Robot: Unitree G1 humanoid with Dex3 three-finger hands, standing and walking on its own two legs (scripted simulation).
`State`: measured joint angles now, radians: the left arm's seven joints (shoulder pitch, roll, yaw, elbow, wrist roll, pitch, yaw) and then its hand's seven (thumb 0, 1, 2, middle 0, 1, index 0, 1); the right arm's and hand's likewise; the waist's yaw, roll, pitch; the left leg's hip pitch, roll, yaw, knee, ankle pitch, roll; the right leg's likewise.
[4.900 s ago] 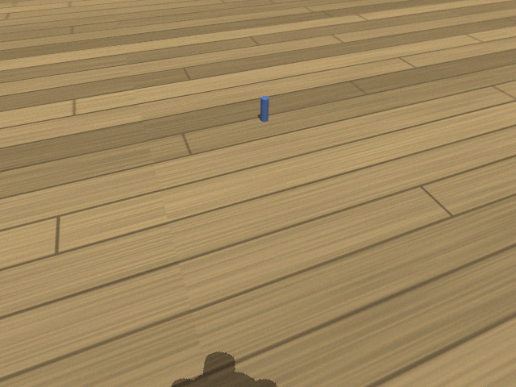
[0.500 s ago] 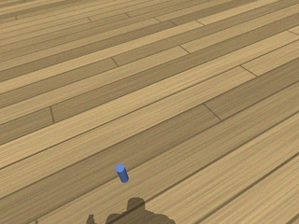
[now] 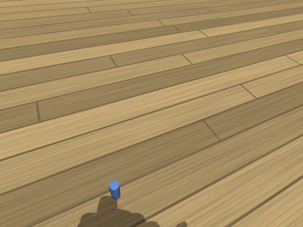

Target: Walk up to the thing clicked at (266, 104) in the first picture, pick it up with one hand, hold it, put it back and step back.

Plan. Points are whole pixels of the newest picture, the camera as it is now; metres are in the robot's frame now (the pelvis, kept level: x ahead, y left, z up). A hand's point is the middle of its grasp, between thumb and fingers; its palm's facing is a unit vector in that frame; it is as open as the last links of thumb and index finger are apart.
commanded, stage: walk up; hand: left
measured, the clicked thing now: (115, 190) +0.46 +0.17 -0.68
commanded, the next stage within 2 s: stand in 1.74 s
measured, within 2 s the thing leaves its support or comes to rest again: neither
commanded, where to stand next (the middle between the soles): +0.10 -0.03 m, yaw -2 degrees
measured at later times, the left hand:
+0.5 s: hand out of the picture +0.10 +0.24 -0.14, palm faces -0.06 -0.93 -0.37, open 7.4 cm
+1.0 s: hand out of the picture +0.13 +0.23 -0.14, palm faces -0.05 -0.95 -0.32, open 7.4 cm
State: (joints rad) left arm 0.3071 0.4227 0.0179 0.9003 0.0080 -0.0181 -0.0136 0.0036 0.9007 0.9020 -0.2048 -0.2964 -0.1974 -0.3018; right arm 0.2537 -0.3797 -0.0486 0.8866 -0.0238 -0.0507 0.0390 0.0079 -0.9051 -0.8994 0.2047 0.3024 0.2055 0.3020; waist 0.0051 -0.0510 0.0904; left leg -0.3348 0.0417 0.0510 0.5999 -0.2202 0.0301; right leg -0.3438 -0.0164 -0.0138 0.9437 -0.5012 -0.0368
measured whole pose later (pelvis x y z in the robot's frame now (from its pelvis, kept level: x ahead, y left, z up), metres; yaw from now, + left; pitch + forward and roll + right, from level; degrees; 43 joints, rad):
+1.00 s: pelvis +0.04 -0.01 +0.02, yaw -2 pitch -3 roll +0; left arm 0.07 0.35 0.00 1.16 0.00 -0.01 -0.02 0.00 0.90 0.90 -0.21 -0.30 -0.20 -0.30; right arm 0.09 -0.37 0.00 1.16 -0.01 -0.03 0.01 0.01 -0.90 -0.90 0.20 0.30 0.21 0.30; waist 0.00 -0.01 0.04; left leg -0.15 0.03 0.06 0.35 -0.16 0.00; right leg -0.14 -0.02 -0.03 0.35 -0.16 0.01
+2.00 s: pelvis +0.06 -0.01 +0.02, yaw -1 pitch -2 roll +0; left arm 0.08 0.35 0.00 1.15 0.01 -0.01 -0.01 0.00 0.90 0.90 -0.21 -0.30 -0.20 -0.30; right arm 0.08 -0.34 0.00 1.16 -0.01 -0.01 0.01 0.01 -0.90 -0.90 0.21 0.30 0.21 0.30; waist -0.01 0.00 0.04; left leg -0.11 0.02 0.05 0.30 -0.15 0.00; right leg -0.10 -0.03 -0.04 0.29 -0.15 0.01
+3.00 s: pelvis +0.05 -0.01 +0.02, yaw +0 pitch -2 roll +0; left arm 0.12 0.35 -0.01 1.13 0.01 -0.01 -0.01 0.00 0.90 0.90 -0.21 -0.30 -0.20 -0.30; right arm 0.11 -0.35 0.00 1.15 -0.02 -0.01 0.01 0.01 -0.90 -0.90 0.21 0.30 0.21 0.30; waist 0.00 0.00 0.04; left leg -0.11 0.02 0.04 0.30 -0.15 0.00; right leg -0.10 -0.03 -0.05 0.31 -0.16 0.01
